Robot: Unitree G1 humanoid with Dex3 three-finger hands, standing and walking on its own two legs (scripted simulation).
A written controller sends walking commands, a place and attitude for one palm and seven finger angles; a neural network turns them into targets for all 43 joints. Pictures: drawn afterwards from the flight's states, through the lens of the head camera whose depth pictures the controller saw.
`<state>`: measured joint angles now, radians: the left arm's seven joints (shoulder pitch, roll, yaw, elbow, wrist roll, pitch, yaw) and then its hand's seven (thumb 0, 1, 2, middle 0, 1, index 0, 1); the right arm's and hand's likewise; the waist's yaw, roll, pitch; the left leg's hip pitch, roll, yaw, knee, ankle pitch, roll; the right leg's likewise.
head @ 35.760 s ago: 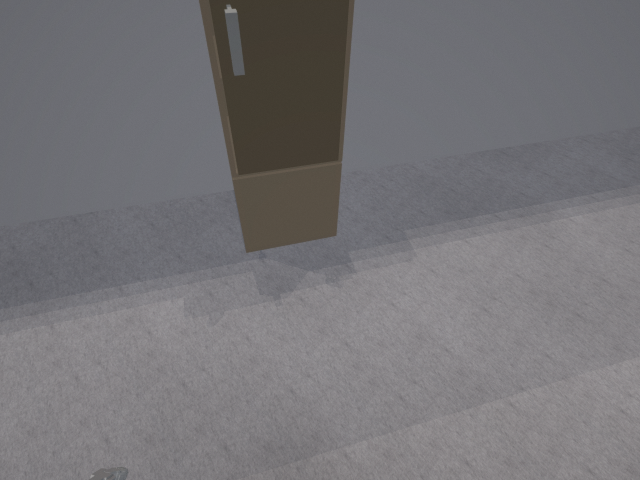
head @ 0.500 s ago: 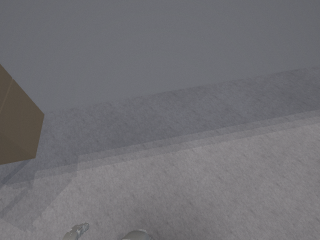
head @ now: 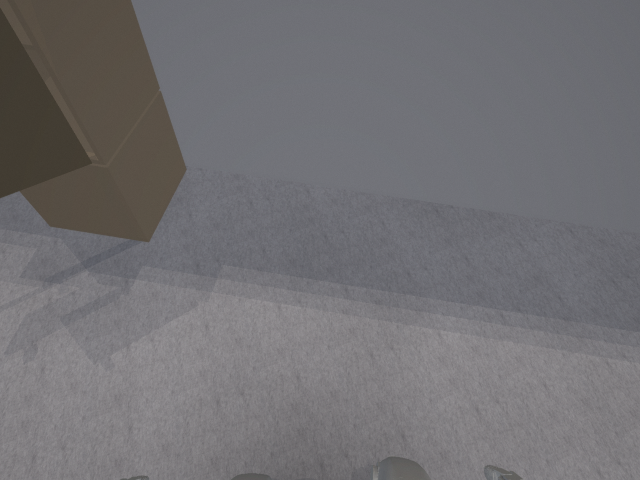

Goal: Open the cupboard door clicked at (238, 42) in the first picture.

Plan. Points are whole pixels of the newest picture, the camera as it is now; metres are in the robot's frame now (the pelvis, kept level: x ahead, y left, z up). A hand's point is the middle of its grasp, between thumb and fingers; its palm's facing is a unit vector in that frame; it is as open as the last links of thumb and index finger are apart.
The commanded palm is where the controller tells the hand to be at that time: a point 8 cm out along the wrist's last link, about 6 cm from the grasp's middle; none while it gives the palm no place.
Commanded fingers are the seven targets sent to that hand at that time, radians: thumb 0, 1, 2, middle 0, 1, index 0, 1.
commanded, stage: turn to face it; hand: left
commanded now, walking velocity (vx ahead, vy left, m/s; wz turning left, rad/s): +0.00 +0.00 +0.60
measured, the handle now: out of the picture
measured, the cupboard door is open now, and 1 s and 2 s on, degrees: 45 45 45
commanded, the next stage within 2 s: take the last steps up to it in 1.04 s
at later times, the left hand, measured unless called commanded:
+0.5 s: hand out of the picture +0.01 +0.16 -0.16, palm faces +0.36 -0.90 -0.24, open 7.3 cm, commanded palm none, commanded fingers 0.00 0.90 0.90 -0.20 -0.30 -0.20 -0.30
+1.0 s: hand out of the picture +0.00 +0.16 -0.15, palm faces +0.53 -0.80 -0.27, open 7.4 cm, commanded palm none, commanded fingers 0.00 0.90 0.90 -0.20 -0.30 -0.20 -0.30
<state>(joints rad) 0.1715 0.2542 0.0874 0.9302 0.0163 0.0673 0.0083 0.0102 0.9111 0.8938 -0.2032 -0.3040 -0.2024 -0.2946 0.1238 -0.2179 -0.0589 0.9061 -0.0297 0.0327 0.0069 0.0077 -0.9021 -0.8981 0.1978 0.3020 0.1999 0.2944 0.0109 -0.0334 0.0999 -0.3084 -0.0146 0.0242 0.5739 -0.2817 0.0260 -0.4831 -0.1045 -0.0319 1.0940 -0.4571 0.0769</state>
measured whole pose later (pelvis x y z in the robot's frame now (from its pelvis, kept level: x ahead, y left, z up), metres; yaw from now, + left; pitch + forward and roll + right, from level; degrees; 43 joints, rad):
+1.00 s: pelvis +0.03 -0.05 +0.00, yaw +31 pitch +1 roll +1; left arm 0.18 0.17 0.05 0.92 0.02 0.01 0.01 0.01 0.91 0.89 -0.20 -0.30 -0.20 -0.29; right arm 0.16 -0.21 -0.06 0.96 -0.02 0.06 0.01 0.01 -0.90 -0.90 0.20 0.30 0.20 0.29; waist 0.00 0.05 0.08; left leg -0.38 -0.02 -0.05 0.77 -0.44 -0.01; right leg -0.29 -0.04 -0.10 0.62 -0.34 -0.01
